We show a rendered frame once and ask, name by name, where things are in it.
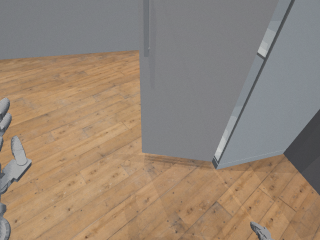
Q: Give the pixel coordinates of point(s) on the left robot hand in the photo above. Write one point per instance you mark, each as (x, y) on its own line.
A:
(18, 166)

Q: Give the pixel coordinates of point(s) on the robot left forearm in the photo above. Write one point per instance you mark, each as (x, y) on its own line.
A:
(5, 228)

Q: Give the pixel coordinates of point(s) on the fridge door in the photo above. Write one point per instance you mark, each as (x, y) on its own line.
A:
(200, 54)

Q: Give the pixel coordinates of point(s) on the right robot hand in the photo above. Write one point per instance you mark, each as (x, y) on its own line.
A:
(261, 232)

